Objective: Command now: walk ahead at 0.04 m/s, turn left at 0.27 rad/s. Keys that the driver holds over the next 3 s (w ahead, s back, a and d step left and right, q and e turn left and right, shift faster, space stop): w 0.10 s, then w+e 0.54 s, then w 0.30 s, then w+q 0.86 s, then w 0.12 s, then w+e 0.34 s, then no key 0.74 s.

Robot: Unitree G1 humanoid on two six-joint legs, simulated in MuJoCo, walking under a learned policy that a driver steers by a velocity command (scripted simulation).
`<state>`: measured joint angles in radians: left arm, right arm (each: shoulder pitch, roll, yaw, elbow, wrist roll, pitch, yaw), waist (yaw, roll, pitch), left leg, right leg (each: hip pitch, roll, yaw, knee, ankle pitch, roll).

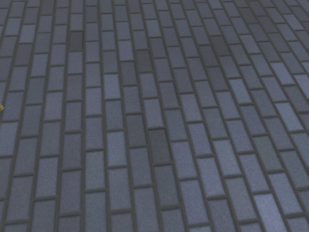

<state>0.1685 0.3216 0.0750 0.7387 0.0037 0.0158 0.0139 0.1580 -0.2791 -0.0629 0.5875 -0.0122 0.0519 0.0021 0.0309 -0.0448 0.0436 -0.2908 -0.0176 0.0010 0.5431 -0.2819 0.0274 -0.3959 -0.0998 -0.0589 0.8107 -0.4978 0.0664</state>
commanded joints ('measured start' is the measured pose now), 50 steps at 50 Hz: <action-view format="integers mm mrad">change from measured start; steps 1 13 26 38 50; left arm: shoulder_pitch -38 -52 334 231 352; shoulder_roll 110 56 223 127 37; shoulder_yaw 29 5 48 13 -17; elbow -72 -51 -39 -51 -28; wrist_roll -8 -27 -27 -18 4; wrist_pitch -12 -59 -80 -87 -63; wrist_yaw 6 -33 -38 6 7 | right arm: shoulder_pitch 45 101 20 -174 246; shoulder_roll -168 -172 -118 -53 -270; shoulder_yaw -46 -46 -18 5 -68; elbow -30 73 42 33 104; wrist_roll -4 13 20 9 -3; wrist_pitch -43 -115 -167 -163 -168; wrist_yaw -8 -13 8 28 31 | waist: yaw -56 -84 93 34 -124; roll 199 162 -192 -39 161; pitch -151 -6 -202 -7 -435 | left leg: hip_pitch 223 208 -584 -326 673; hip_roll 282 293 -3 48 305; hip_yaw -292 -217 -73 -10 -444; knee -222 -422 718 87 -7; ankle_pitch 291 -129 -257 397 224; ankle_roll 225 185 -49 -76 306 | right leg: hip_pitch -216 -228 656 256 -30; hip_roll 17 13 -254 -23 110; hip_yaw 74 74 830 238 168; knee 262 -67 -602 -629 338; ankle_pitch -49 277 -82 577 627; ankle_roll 6 -56 -429 -259 -105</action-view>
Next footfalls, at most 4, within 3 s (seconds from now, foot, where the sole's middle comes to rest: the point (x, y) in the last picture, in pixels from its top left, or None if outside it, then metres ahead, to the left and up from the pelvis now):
0.48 right None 0.18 -0.16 -0.77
0.98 left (175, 206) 0.57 -0.08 -0.77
1.44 right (234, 170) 0.76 -0.36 -0.77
1.94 left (173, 123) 1.02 -0.08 -0.77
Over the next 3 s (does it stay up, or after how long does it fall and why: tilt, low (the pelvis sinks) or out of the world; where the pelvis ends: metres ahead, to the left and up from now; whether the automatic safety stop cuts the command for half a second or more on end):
stays up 1.27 -0.16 0.00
